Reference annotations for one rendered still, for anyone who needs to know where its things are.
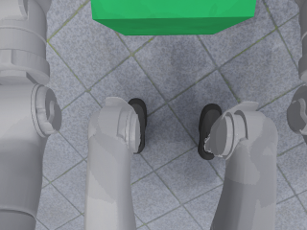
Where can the robot left upper arm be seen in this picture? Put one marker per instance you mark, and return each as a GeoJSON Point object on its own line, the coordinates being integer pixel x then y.
{"type": "Point", "coordinates": [29, 114]}

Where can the carton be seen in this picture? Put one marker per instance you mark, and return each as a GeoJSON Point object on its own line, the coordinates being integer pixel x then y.
{"type": "Point", "coordinates": [171, 17]}

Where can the robot right upper arm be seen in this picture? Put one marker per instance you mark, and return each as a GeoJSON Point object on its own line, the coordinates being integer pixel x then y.
{"type": "Point", "coordinates": [296, 113]}

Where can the right robot shin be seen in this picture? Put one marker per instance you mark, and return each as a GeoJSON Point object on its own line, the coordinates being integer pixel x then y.
{"type": "Point", "coordinates": [210, 143]}

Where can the left robot forearm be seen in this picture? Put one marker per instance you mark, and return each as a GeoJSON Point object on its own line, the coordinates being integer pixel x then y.
{"type": "Point", "coordinates": [23, 42]}

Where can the right robot forearm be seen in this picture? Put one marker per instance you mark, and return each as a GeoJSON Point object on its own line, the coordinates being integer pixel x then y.
{"type": "Point", "coordinates": [302, 20]}

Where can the robot left foot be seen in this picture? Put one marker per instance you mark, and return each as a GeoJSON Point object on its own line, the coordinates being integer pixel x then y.
{"type": "Point", "coordinates": [141, 110]}

